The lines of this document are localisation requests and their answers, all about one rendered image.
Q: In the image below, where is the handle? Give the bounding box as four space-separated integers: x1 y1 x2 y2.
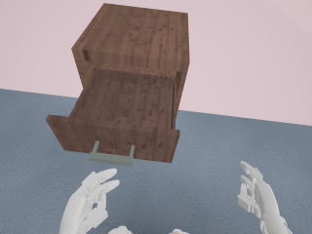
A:
89 140 135 166

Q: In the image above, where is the drawer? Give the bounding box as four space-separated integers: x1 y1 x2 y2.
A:
46 67 180 163

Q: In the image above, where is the robot left hand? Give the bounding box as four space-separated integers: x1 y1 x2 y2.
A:
58 168 120 234

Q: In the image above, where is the right robot forearm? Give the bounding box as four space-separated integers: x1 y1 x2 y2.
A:
259 214 293 234

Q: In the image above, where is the robot right hand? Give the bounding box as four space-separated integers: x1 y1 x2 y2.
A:
237 161 280 219

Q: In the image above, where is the cabinet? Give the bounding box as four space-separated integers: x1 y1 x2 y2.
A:
71 3 190 118

